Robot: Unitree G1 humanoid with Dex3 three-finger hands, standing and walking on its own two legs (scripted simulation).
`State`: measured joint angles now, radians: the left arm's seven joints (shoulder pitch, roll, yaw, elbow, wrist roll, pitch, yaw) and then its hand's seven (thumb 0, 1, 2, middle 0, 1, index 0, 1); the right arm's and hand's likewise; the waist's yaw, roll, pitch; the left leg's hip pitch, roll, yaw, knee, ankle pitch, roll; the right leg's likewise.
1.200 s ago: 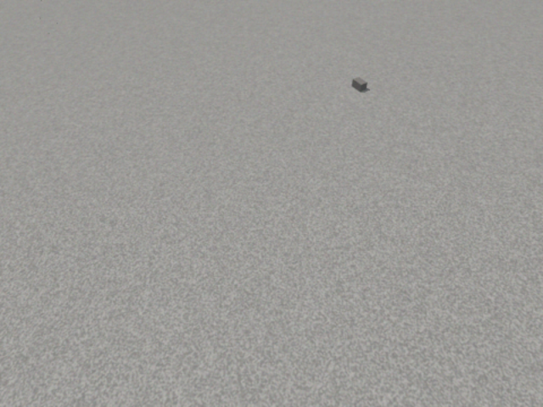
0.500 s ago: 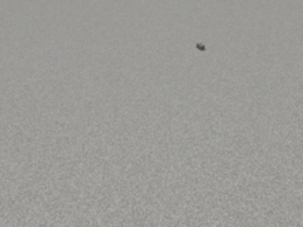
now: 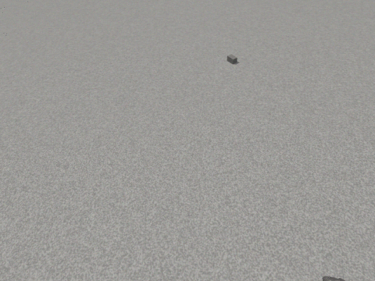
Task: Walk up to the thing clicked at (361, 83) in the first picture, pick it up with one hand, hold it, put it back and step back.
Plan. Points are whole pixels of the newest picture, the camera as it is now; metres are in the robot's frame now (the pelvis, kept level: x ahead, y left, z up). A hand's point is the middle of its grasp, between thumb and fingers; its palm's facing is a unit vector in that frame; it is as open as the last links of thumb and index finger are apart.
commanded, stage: walk up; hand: left
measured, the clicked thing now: (232, 59) +2.16 -0.31 -0.75
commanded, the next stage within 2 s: none
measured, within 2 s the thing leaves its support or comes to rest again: neither
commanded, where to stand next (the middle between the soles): +1.72 -0.13 m, yaw -56 degrees
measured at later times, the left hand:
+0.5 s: hand (143, 234) +0.26 +0.16 -0.13, palm faces -0.22 -0.88 -0.42, open 7.4 cm
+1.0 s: hand (182, 102) +0.77 +0.08 -0.13, palm faces -0.52 -0.73 -0.44, open 7.4 cm
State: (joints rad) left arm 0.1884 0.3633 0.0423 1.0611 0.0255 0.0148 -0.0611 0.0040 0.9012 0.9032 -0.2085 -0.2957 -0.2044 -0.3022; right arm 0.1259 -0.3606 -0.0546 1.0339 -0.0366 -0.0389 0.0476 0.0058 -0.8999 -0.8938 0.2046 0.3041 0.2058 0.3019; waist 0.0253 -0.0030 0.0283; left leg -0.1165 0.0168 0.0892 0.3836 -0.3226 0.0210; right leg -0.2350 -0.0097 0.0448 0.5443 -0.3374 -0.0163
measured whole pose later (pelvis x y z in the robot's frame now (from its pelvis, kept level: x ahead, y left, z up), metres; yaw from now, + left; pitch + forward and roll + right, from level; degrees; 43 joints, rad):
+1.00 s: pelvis +0.51 -0.11 +0.00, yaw -31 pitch -1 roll +0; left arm 0.20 0.49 0.05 0.92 -0.03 -0.06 -0.02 0.00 0.90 0.90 -0.21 -0.30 -0.20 -0.30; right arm 0.32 -0.39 -0.11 0.87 -0.03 -0.05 0.07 0.01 -0.90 -0.89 0.20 0.30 0.20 0.30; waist -0.10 -0.01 0.05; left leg -0.11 0.00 0.17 0.39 -0.27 0.05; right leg -0.54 -0.04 0.04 1.01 -0.21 -0.03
